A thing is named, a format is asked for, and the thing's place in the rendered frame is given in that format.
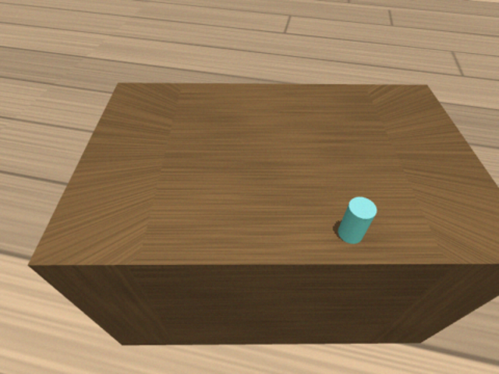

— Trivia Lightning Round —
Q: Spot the can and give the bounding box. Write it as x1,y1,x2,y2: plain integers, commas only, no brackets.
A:
338,197,377,244

